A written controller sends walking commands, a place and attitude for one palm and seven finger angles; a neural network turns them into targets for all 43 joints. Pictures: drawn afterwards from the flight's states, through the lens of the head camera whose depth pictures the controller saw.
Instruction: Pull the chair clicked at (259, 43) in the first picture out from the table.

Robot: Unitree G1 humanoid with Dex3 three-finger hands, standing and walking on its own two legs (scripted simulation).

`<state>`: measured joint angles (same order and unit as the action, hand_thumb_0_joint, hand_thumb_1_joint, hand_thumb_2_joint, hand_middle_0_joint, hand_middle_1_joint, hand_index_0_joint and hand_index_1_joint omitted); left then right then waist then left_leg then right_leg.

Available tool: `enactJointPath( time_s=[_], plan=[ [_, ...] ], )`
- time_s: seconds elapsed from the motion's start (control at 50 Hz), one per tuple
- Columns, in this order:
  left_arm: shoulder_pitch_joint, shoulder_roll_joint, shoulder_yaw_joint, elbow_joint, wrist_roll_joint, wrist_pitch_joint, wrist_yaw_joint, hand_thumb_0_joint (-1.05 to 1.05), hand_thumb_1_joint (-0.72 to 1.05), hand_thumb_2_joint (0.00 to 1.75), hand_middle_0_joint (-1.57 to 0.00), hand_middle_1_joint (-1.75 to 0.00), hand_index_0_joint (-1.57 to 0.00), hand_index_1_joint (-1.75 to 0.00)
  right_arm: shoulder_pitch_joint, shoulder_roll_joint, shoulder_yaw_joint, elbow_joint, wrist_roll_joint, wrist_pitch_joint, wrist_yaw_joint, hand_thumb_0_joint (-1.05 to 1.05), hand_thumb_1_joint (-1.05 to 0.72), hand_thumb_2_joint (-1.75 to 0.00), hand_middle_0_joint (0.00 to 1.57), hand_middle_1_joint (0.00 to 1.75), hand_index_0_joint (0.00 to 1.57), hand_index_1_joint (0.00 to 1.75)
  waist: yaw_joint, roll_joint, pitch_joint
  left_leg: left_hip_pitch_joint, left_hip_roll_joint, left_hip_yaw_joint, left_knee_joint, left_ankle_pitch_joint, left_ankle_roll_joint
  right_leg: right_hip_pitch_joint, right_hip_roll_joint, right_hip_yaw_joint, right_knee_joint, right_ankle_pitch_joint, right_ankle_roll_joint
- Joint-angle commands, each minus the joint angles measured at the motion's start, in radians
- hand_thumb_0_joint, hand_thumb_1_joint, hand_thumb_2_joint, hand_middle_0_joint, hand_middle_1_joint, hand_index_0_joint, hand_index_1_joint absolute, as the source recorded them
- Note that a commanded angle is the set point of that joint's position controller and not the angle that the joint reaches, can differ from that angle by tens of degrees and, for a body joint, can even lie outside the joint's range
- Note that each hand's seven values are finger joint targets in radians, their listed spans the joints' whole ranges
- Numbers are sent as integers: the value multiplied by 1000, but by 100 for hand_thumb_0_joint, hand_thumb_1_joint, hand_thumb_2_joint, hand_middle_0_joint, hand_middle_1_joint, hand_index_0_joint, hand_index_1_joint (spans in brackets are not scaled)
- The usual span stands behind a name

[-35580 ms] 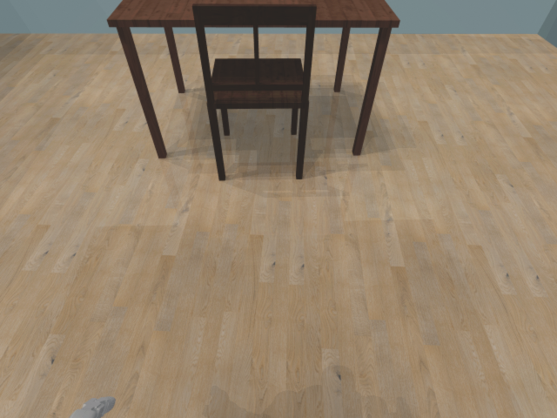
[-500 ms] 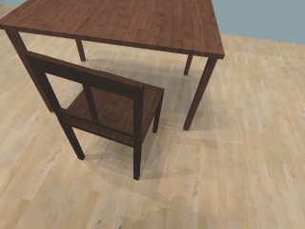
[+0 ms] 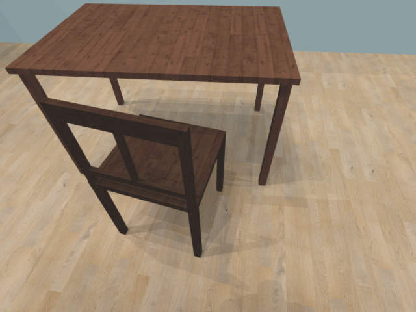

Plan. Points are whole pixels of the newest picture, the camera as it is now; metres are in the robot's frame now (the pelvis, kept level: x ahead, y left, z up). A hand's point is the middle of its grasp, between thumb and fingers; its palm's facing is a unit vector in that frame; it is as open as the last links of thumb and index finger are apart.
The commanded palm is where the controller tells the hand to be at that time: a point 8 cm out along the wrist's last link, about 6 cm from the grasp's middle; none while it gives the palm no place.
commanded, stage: let the arm hang, fingers relaxed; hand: left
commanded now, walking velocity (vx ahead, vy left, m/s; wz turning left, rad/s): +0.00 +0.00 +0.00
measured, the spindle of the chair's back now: (127, 157) +0.57 +0.29 -0.12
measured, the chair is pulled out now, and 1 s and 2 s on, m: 0.23 0.23 0.23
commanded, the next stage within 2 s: look to check the result in 0.24 s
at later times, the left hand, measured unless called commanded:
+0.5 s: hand out of the picture -0.02 +0.16 -0.17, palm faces +0.04 -0.98 -0.17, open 7.3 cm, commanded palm none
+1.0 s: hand out of the picture -0.01 +0.16 -0.17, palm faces +0.05 -0.98 -0.17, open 7.3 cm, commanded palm none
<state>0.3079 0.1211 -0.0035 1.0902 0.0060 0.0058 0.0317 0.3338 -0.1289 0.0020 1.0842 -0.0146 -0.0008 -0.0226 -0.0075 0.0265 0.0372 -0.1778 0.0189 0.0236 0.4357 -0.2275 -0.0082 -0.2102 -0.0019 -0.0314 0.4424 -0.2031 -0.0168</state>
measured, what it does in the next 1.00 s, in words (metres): stands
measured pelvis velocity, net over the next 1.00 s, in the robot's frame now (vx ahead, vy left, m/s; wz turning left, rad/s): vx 0.00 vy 0.00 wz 0.00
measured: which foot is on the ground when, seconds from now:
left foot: down 0.00-1.00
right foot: down 0.00-1.00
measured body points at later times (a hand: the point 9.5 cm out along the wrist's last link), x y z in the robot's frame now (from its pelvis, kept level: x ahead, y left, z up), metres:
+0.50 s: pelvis +0.00 +0.00 +0.00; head +0.01 -0.01 +0.45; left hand -0.02 +0.21 -0.16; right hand -0.04 -0.20 -0.16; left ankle +0.01 +0.13 -0.74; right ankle +0.02 -0.11 -0.74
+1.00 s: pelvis +0.00 +0.00 +0.00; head +0.01 -0.01 +0.45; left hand -0.01 +0.21 -0.16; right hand -0.03 -0.20 -0.17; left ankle +0.01 +0.13 -0.74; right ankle +0.02 -0.11 -0.74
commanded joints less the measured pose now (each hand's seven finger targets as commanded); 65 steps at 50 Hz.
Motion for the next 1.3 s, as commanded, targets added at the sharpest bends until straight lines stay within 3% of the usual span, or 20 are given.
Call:
enactJointPath(
  time_s=[0.0, 0.1, 0.18, 0.2, 0.38, 0.6, 0.78, 1.0, 1.16, 1.22, 1.28],
  plan=[
    [61, 116, 21, -21, 5, -14, 7, 0, 90, 90, -20, -30, -20, -30, 96, -75, -22, -8, 1, -11, -11, 0, -90, -90, 20, 30, 20, 30, 1, -32, 76, -45, 68, -61, -89, 26, 47, -38, -88, 98, -123, -28, -34],
    [71, 104, 23, -9, 4, -14, 8, 0, 90, 90, -20, -30, -20, -30, 104, -61, -22, 1, 0, -9, -14, 0, -90, -90, 20, 30, 20, 30, 3, 2, 82, -48, 67, -59, -90, 6, 45, -42, -86, 102, -132, -53, -35],
    [74, 97, 25, -6, 4, -17, 7, 0, 90, 90, -20, -30, -20, -30, 119, -59, -23, 7, -1, -14, -15, 0, -90, -90, 20, 30, 20, 30, 1, -29, 44, -36, 70, -63, -87, 31, 45, -17, -87, 99, -121, -23, -35],
    [75, 93, 24, -5, 4, -15, 8, 0, 90, 90, -20, -30, -20, -30, 114, -58, -25, 5, 0, -11, -16, 0, -90, -90, 20, 30, 20, 30, 2, -20, 71, -42, 70, -63, -89, 23, 45, -36, -85, 94, -125, -34, -35],
    [83, 85, 26, 1, 4, -16, 8, 0, 90, 90, -20, -30, -20, -30, 128, -52, -25, 15, -2, -12, -16, 0, -90, -90, 20, 30, 20, 30, 1, -27, 59, -45, 71, -66, -96, 3, 45, -31, -83, 100, -124, -52, -35],
    [88, 79, 25, 4, 5, -15, 10, 0, 90, 90, -20, -30, -20, -30, 122, -48, -29, 16, 0, -9, -16, 0, -90, -90, 20, 30, 20, 30, 1, -15, 92, -56, 73, -70, -106, -28, 46, -59, -79, 98, -126, -73, -35],
    [90, 78, 26, 4, 5, -18, 9, 0, 90, 90, -20, -30, -20, -30, 122, -49, -28, 16, 0, -17, -18, 0, -90, -90, 20, 30, 20, 30, 1, -23, 46, -35, 74, -71, -99, 30, 48, -25, -82, 95, -107, -10, -32],
    [88, 79, 24, 8, 4, -18, 10, 0, 90, 90, -20, -30, -20, -30, 105, -49, -28, 21, 2, -11, -18, 0, -90, -90, 20, 30, 20, 30, 1, -22, 86, -36, 73, -65, -98, 24, 44, -49, -83, 93, -122, -33, -32],
    [87, 78, 26, 8, 3, -20, 9, 0, 90, 90, -20, -30, -20, -30, 100, -49, -27, 25, 0, -14, -18, 0, -90, -90, 20, 30, 20, 30, 1, -22, 54, -16, 74, -63, -96, 47, 44, -32, -84, 93, -116, -6, -32],
    [86, 80, 31, 11, 7, -14, 6, 0, 90, 90, -20, -30, -20, -30, 110, -56, -35, 32, -6, -6, -17, 0, -90, -90, 20, 30, 20, 30, -6, -18, 65, -15, 75, -58, -96, -97, 46, -62, -72, 97, -116, -136, -38],
    [77, 79, 42, -4, 15, -5, -2, 0, 90, 90, -20, -30, -20, -30, 127, -82, -48, 29, -15, 0, -14, 0, -90, -90, 20, 30, 20, 30, -10, 22, 110, -60, 104, -102, -150, -299, 69, -121, -39, 80, -64, -258, -46]
  ],
)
